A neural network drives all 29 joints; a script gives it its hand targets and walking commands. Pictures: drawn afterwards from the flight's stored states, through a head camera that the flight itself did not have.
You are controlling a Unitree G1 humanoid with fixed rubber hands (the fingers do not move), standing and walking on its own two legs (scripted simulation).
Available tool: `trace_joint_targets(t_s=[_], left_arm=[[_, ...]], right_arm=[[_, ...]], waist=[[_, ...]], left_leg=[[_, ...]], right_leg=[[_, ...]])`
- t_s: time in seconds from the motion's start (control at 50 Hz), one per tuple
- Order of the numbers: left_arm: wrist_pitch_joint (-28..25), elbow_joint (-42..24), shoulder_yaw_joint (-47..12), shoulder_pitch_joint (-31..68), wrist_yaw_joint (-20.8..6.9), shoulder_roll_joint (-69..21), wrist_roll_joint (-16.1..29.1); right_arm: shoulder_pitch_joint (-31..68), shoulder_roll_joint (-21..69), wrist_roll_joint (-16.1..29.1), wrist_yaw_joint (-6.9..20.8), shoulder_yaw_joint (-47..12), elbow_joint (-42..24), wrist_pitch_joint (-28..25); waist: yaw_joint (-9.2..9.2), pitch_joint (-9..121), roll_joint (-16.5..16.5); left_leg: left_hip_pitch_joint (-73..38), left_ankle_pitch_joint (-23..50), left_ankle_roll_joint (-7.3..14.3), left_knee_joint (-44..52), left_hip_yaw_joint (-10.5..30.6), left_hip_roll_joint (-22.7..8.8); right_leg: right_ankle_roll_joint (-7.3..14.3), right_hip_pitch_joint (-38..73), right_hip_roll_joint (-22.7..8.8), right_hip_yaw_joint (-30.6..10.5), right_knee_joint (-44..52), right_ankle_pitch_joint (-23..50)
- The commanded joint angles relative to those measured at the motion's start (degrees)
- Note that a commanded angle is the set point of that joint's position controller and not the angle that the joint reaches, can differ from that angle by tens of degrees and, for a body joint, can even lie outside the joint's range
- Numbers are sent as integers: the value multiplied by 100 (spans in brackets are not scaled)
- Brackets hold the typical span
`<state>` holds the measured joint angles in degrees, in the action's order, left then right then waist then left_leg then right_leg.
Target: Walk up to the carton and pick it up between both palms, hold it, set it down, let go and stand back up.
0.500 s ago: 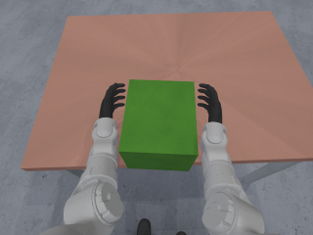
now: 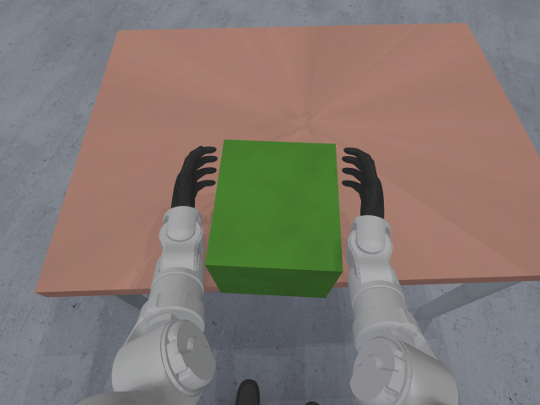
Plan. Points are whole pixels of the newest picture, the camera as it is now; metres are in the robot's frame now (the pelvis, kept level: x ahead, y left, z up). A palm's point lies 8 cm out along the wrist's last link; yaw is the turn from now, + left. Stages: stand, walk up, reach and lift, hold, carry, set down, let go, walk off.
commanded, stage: reach and lift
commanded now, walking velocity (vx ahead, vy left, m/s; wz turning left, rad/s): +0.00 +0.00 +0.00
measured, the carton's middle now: (276, 221) +0.40 +0.02 -0.06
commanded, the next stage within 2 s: none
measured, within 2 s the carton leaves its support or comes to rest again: leaves its support in 0.64 s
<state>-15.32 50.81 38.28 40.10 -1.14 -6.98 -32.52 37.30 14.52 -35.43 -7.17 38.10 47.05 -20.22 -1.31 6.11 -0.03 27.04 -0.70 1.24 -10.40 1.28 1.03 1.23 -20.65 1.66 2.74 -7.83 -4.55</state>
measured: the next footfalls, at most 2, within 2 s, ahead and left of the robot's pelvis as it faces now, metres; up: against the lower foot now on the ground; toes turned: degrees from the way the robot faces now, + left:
none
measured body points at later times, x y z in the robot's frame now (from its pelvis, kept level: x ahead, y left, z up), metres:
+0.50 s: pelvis -0.01 +0.00 +0.00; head +0.08 +0.01 +0.44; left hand +0.40 +0.15 +0.01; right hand +0.39 -0.13 +0.02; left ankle +0.02 +0.10 -0.75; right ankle -0.03 -0.10 -0.75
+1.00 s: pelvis -0.02 +0.00 +0.00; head +0.01 +0.01 +0.45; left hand +0.38 +0.15 +0.05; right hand +0.37 -0.13 +0.06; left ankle +0.02 +0.10 -0.75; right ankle -0.03 -0.10 -0.75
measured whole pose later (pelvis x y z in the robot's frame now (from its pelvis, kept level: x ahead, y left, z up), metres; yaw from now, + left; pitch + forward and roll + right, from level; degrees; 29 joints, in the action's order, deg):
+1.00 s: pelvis -0.02 +0.00 +0.00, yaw -1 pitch +10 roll -1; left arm -9.3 52.6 24.7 37.1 2.9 -2.7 -17.6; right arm 33.9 9.0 -16.6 -10.9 20.3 47.9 -11.8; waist -0.2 7.3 -0.2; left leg 21.3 -1.2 1.1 -12.4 0.6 0.5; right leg 1.4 -15.2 2.2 1.8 -9.8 -4.7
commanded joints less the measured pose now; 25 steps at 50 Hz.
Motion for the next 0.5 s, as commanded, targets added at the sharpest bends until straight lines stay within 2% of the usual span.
trace_joint_targets(t_s=[0.0, 0.08, 0.18, 0.22, 0.26, 0.32, 0.4, 0.48], left_arm=[[-178, 222, -1163, 1809, -349, -1961, -60], [-175, 161, -1247, 1738, -350, -1988, -10], [-185, 100, -1445, 1877, -324, -2089, 80], [-241, 131, -1494, 1870, -302, -2086, 115], [-251, 177, -1510, 1908, -297, -2125, 81], [-259, 193, -1486, 1903, -287, -2054, 181], [-290, 126, -1653, 2014, -258, -2017, 266], [-314, 88, -1861, 2148, -243, -2072, 433]], right_arm=[[1412, 2132, -298, 548, -1535, 379, -174], [1319, 2103, -211, 531, -1624, 323, -211], [1451, 2095, -118, 523, -1792, 342, -241], [1431, 2141, -65, 486, -1921, 360, -299], [1459, 2200, -27, 471, -2007, 395, -300], [1549, 2133, 2, 457, -2092, 277, -265], [1502, 2148, 157, 447, -2238, 343, -276], [1574, 2177, 276, 445, -2441, 299, -226]], waist=[[151, 2678, 6], [167, 2838, 84], [177, 2940, 189], [159, 2967, 133], [100, 2943, 165], [57, 2975, 48], [121, 3151, 112], [108, 3189, 69]], left_leg=[[-1614, 1246, -165, -252, 24, -142], [-1689, 1406, -200, -281, 38, -138], [-1799, 1440, -254, -269, 21, -131], [-1855, 1578, -247, -323, 24, -131], [-1674, 1441, -201, -255, 10, -116], [-1609, 1270, -166, -205, 12, -123], [-1757, 1432, -194, -296, 7, -140], [-1795, 1330, -192, -280, 22, -150]], right_leg=[[-286, 1097, 35, 10, -384, 2287], [-265, 1188, 27, -19, -378, 2470], [-246, 1103, 71, 20, -357, 2349], [-249, 1132, 53, -13, -379, 2613], [-254, 1242, 49, -47, -395, 2518], [-279, 1358, 27, -62, -414, 2455], [-262, 1299, 35, -74, -419, 2554], [-211, 1209, 18, -115, -406, 2367]])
